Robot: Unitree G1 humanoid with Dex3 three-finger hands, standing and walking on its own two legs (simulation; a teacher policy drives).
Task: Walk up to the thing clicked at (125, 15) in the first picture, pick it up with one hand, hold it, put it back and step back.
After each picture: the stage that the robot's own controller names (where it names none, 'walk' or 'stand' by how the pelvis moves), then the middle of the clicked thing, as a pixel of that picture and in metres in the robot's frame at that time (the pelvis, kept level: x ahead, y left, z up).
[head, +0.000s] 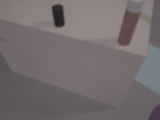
stand; (129, 22) +0.67 -0.20 +0.02
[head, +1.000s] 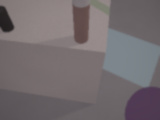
walk; (81, 18) +0.61 +0.06 +0.05
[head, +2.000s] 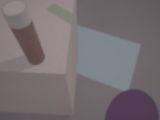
stand; (27, 37) +0.45 +0.22 +0.07
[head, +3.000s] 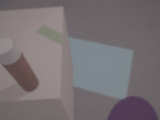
stand; (19, 68) +0.36 +0.26 +0.03
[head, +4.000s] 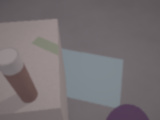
stand; (19, 79) +0.34 +0.24 +0.02
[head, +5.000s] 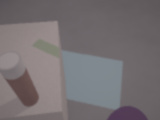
stand; (21, 82) +0.32 +0.24 +0.02
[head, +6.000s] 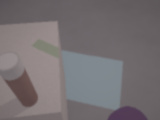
stand; (20, 83) +0.32 +0.24 +0.02
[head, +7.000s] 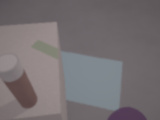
stand; (19, 84) +0.32 +0.25 +0.02
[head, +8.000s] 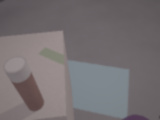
rise first; (27, 87) +0.32 +0.24 +0.02
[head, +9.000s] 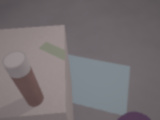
go down; (26, 82) +0.32 +0.24 +0.03
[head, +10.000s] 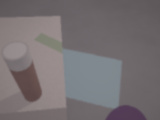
go down; (25, 76) +0.34 +0.22 +0.05
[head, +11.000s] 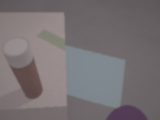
close in; (26, 72) +0.34 +0.22 +0.05
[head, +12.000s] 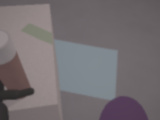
close; (10, 70) +0.33 +0.23 +0.09
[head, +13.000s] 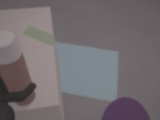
lift; (15, 73) +0.31 +0.21 +0.10
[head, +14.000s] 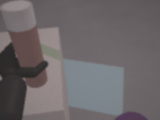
lift; (28, 49) +0.34 +0.18 +0.20
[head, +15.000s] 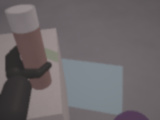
hold; (32, 51) +0.34 +0.17 +0.18
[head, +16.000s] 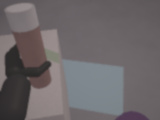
hold; (32, 50) +0.35 +0.17 +0.18
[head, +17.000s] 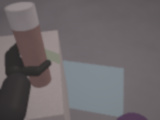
hold; (32, 49) +0.35 +0.17 +0.19
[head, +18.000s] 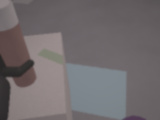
crouch; (13, 49) +0.32 +0.22 +0.22
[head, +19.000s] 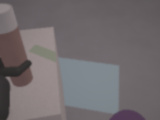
lower; (12, 50) +0.36 +0.23 +0.17
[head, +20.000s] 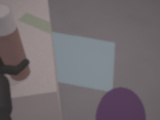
lower; (10, 48) +0.40 +0.24 +0.10
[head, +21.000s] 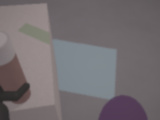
lower; (9, 73) +0.32 +0.23 +0.09
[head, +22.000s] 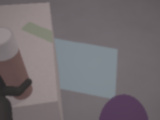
lower; (12, 69) +0.33 +0.23 +0.09
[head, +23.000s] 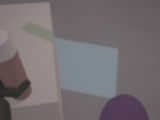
lower; (11, 70) +0.33 +0.23 +0.09
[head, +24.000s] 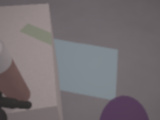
withdraw; (7, 78) +0.30 +0.23 +0.09
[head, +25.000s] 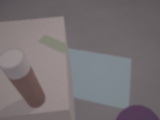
sink last; (26, 82) +0.30 +0.22 +0.06
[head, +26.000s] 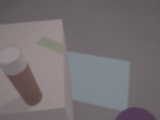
stand; (23, 80) +0.32 +0.24 +0.06
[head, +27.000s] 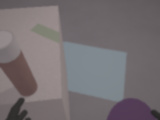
stand; (16, 68) +0.33 +0.24 +0.09
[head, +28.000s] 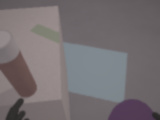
stand; (15, 69) +0.32 +0.24 +0.10
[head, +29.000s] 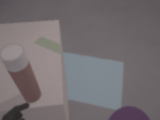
stand; (24, 77) +0.34 +0.23 +0.05
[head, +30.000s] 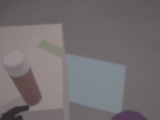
stand; (25, 81) +0.34 +0.24 +0.02
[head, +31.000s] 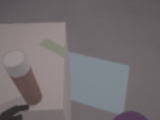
stand; (25, 81) +0.33 +0.24 +0.02
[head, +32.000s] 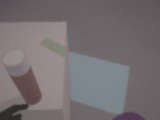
stand; (25, 80) +0.33 +0.24 +0.02
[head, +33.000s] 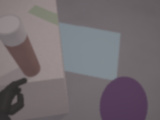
walk; (22, 51) +0.40 +0.21 +0.04
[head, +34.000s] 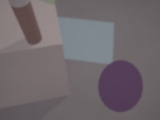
walk; (26, 17) +0.56 +0.27 +0.05
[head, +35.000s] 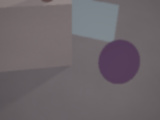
walk; out of the picture +0.79 +0.22 +0.05
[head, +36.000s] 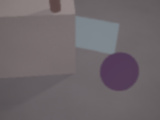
stand; out of the picture +0.92 +0.22 +0.03
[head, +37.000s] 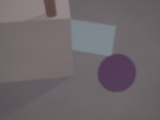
stand; out of the picture +0.92 +0.24 +0.02
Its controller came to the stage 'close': yes
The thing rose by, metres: 0.19
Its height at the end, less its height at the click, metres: +0.00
